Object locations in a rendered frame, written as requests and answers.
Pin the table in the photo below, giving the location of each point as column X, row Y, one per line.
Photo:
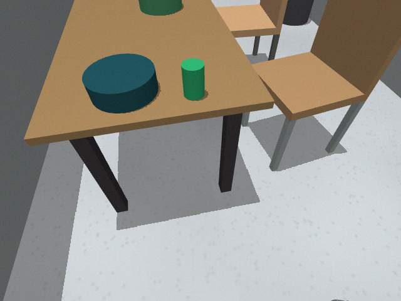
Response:
column 96, row 29

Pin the chair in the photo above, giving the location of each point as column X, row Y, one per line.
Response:
column 256, row 20
column 354, row 44

